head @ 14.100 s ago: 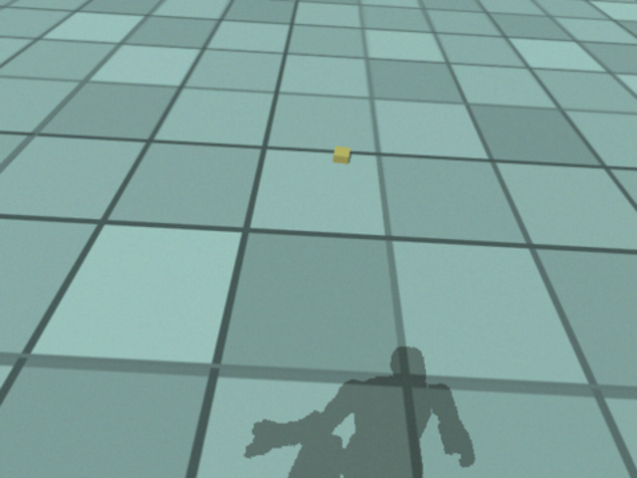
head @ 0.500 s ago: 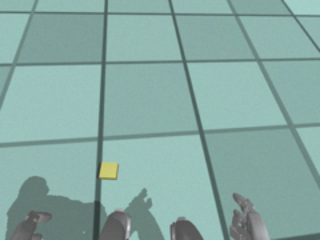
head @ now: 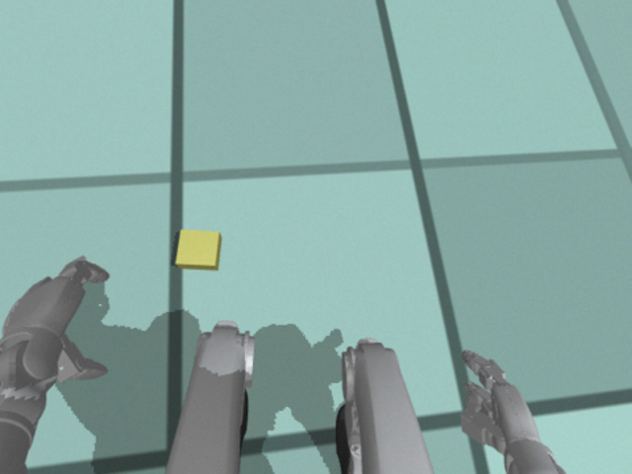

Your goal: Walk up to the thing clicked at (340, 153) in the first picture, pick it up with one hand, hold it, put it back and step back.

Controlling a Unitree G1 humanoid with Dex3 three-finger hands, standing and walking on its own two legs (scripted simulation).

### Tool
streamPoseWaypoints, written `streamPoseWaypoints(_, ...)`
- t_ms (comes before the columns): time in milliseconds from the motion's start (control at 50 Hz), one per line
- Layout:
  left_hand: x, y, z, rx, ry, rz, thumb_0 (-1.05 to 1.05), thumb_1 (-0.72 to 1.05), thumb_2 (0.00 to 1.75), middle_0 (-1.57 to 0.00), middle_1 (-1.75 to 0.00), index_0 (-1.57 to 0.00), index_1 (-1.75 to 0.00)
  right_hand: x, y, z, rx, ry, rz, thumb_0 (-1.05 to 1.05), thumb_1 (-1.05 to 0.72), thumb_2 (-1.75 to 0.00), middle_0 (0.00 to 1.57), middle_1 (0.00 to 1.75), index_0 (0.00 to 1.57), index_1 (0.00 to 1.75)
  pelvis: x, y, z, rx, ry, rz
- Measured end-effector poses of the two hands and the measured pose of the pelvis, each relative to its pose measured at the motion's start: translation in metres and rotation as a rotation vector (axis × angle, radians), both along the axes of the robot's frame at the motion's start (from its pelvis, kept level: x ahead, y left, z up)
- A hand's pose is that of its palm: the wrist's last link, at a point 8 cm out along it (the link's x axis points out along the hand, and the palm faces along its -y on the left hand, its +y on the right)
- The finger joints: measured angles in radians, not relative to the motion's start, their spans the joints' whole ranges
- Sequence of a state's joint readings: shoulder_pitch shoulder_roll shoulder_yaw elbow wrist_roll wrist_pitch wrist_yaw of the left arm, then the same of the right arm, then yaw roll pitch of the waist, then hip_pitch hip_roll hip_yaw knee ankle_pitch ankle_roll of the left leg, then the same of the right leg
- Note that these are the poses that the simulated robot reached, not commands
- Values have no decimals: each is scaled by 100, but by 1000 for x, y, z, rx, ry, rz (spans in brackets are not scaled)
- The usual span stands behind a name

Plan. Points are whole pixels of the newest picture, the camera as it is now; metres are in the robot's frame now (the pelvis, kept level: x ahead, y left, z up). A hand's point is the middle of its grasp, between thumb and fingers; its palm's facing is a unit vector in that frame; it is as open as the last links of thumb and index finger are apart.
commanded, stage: rise first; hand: left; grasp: from above
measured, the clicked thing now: (199, 250) +0.50 +0.26 -0.48
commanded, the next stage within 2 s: none
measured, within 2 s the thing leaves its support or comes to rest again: neither
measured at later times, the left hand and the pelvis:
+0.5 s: hand (124, 280) +0.38 +0.33 -0.28, palm faces -0.48 -0.13 -0.87, open 14.0 cm; pelvis -0.04 +0.00 -0.13, yaw -5 degrees
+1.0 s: hand (138, 267) +0.42 +0.33 -0.33, palm faces -0.46 -0.03 -0.89, open 13.8 cm; pelvis -0.02 +0.01 -0.17, yaw -8 degrees
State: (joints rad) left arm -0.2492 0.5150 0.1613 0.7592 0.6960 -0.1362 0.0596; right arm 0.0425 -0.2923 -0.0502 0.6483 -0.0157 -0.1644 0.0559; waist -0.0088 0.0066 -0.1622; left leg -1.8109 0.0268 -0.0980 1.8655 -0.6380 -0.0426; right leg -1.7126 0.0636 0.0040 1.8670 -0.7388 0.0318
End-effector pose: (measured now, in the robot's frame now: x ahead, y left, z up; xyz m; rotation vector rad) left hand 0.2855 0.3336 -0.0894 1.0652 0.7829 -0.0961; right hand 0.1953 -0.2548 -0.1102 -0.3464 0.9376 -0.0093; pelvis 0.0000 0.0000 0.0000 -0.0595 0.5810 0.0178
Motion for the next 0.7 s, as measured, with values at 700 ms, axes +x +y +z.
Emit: streamPoseWaypoints(700,117,2,-157,282,-98,-469,0,-47,99,-12,-91,-11,-92,-168,-17,-140,-137,482,-117,1,-89,-90,20,30,20,30,-34,6,-154,-78,-37,-59)
